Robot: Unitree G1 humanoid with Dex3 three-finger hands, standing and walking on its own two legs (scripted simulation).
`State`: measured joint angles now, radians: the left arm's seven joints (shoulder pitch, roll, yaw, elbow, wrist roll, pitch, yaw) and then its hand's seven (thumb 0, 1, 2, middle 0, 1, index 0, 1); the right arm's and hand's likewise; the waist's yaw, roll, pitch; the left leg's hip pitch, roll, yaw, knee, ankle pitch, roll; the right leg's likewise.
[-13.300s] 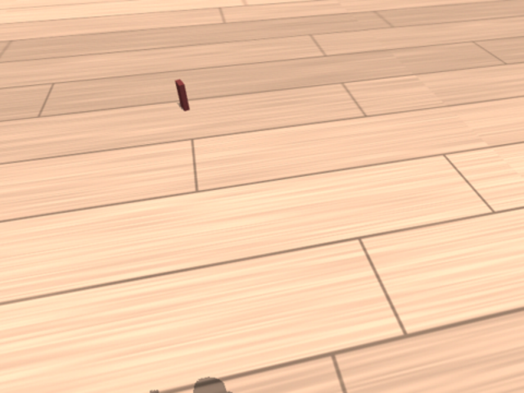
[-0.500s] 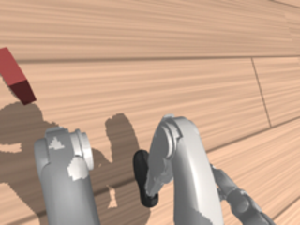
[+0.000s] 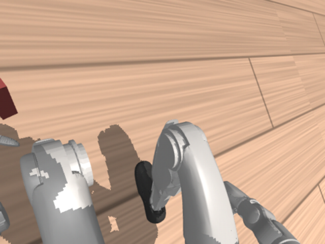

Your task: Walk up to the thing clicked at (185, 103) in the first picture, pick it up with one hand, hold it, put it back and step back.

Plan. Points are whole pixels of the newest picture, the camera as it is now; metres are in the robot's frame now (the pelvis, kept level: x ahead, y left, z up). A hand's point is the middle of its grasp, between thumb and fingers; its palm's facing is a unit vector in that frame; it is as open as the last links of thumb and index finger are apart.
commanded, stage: close in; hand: left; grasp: from the side
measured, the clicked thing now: out of the picture +0.46 +0.29 -0.19
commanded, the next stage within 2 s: rest palm in 0.26 s
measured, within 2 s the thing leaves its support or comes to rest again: neither
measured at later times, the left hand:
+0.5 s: hand out of the picture +0.42 +0.27 -0.17, palm faces +0.31 -0.95 +0.01, open 17.2 cm
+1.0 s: hand (0, 98) +0.44 +0.27 -0.17, palm faces +0.32 -0.95 -0.01, open 13.4 cm
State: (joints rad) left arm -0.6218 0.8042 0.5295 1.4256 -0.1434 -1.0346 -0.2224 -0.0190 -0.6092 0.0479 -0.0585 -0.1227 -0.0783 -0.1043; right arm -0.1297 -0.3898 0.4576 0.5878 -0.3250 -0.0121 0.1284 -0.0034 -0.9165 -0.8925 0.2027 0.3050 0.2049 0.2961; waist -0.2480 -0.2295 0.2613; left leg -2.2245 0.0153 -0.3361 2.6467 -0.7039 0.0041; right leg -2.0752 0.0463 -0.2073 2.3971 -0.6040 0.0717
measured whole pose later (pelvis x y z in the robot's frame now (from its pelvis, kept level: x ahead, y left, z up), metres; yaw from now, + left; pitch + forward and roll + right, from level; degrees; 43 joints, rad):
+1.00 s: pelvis +0.00 +0.00 +0.00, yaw -2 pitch +14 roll -18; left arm -0.67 0.81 0.44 1.44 -0.06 -1.11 0.03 -0.01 -0.02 0.34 -0.26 -0.28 -0.26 -0.27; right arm -0.16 -0.36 0.51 0.58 -0.36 0.03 0.16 0.00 -0.87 -0.89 0.20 0.30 0.20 0.30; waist -0.26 -0.26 0.29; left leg -2.22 0.02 -0.38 2.66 -0.73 -0.01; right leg -2.07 0.06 -0.24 2.38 -0.61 0.08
